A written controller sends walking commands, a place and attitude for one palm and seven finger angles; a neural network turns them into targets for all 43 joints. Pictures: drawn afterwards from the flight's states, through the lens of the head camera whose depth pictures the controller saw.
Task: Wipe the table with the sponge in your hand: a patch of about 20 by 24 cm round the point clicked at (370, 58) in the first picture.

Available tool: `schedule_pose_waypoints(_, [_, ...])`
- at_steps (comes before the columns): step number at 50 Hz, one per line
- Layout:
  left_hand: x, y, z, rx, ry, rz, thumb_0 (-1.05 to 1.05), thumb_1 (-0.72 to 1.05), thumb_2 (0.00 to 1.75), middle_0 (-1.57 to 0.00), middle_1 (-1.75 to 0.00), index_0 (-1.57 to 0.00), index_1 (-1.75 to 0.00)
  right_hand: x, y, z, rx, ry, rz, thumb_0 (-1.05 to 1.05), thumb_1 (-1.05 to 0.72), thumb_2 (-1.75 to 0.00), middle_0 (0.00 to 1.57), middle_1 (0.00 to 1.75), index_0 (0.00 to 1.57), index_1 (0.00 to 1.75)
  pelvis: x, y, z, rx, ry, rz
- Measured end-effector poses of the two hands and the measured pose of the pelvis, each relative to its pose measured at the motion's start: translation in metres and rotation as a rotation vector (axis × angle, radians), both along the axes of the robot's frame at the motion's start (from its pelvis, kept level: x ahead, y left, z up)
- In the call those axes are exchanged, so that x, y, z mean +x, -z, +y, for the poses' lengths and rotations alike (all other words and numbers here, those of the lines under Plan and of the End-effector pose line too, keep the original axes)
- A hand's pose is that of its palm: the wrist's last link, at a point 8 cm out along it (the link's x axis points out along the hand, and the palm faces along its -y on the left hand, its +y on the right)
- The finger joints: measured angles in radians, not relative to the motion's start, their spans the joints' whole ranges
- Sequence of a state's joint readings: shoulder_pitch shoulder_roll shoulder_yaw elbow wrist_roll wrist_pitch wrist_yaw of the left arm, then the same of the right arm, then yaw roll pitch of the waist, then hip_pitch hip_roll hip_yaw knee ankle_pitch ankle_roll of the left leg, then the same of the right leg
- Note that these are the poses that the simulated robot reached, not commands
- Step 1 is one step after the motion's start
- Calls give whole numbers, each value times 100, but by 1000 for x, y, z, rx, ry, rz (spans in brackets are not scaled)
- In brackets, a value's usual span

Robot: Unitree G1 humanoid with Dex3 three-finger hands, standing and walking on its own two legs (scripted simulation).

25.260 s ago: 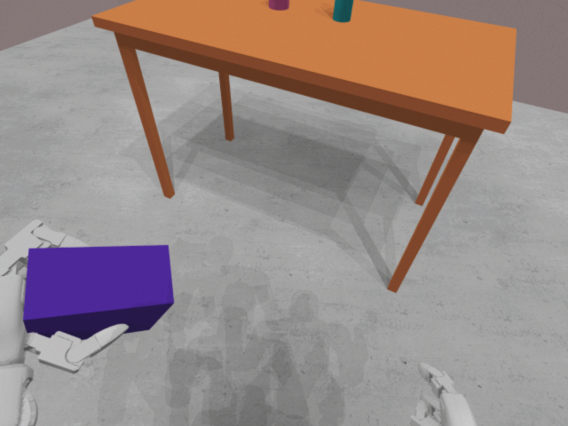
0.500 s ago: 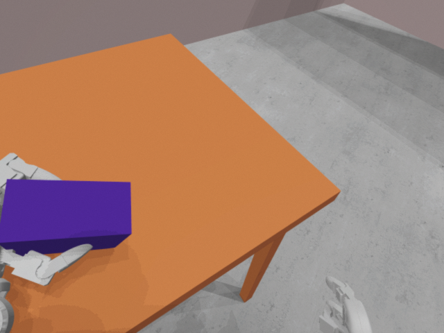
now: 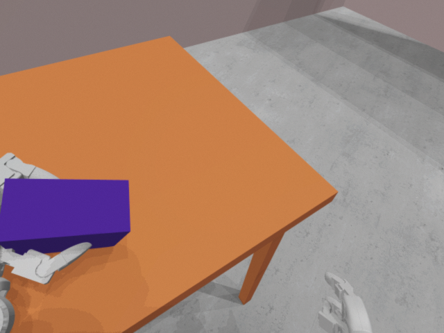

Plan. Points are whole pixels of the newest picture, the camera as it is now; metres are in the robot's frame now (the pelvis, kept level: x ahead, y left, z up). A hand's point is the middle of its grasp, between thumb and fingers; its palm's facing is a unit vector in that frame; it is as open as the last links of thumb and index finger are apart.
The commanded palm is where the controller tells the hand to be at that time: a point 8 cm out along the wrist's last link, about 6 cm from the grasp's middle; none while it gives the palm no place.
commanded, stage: shuffle to correct the standing spot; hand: left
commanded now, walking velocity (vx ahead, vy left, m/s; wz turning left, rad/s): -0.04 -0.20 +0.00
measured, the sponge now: (87, 218) +0.23 +0.20 +0.15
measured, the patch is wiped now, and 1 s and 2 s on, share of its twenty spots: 0.05 0.05 0.05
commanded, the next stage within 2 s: none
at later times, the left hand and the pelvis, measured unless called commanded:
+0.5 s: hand (44, 221) +0.21 +0.24 +0.17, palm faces +0.35 -0.87 -0.35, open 10.5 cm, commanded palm +0.16 +0.28 +0.18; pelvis +0.00 +0.00 +0.00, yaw +0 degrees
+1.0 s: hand (42, 221) +0.21 +0.24 +0.17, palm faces +0.33 -0.88 -0.35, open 10.5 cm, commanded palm +0.16 +0.29 +0.18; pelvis +0.00 +0.01 +0.00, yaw +0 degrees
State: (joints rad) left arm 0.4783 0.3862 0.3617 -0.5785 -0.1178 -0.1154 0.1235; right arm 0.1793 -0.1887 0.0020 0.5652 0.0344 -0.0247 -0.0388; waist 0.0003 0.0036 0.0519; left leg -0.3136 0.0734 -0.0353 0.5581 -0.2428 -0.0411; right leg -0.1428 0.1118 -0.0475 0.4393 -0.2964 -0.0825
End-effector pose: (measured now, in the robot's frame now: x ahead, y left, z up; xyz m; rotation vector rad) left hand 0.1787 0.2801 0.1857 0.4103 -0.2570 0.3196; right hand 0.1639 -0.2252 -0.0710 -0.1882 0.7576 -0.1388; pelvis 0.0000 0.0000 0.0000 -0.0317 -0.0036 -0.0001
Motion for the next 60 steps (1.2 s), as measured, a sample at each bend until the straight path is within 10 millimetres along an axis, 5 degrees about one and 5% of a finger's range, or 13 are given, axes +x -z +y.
schedule_pose_waypoints(60, [0,2,4,-12,10,25,-2,-53,103,-67,-136,-69,-136,-6,5,5,-1,10,33,1,-90,-90,21,30,20,30,2,-1,6,-1,-5,8])
